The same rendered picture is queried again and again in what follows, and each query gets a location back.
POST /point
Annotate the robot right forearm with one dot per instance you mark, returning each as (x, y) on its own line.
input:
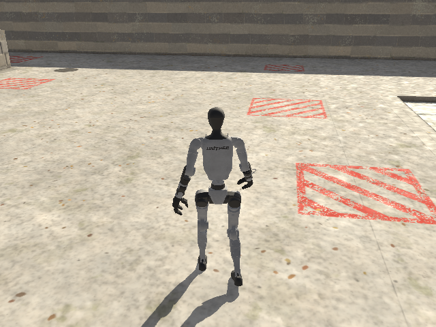
(248, 174)

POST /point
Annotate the right robot upper arm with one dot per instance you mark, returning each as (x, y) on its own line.
(241, 152)

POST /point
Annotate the robot head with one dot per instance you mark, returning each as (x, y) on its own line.
(215, 118)

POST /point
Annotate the left robot hand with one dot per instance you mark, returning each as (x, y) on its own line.
(176, 205)

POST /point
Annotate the robot left forearm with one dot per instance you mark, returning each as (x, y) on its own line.
(182, 186)

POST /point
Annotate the right robot hand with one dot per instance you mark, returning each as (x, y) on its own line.
(247, 185)

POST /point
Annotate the left robot upper arm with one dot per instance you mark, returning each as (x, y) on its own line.
(192, 156)

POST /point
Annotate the robot right thigh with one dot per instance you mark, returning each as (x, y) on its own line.
(234, 200)

